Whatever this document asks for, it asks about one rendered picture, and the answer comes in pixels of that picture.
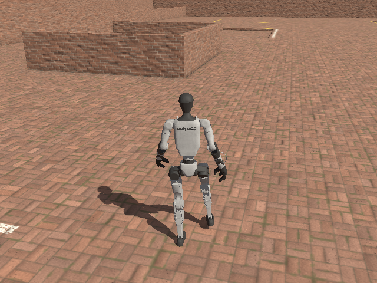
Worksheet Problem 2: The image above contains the robot left hand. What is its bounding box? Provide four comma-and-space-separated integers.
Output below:
156, 158, 169, 168

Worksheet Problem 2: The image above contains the robot right upper arm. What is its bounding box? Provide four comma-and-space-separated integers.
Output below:
199, 119, 216, 152

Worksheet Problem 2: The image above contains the robot left foot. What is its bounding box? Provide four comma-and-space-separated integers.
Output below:
176, 231, 186, 247

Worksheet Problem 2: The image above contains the robot left upper arm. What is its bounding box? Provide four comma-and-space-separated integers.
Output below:
159, 119, 175, 150

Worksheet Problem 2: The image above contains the robot right hand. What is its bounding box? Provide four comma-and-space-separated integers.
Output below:
214, 166, 227, 182

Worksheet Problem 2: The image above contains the robot right forearm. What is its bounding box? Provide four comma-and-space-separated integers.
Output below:
211, 142, 225, 169

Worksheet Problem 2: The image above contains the robot left forearm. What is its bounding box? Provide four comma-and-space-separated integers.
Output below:
156, 142, 166, 160

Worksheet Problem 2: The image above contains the robot left thigh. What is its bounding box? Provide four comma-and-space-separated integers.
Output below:
168, 166, 184, 210

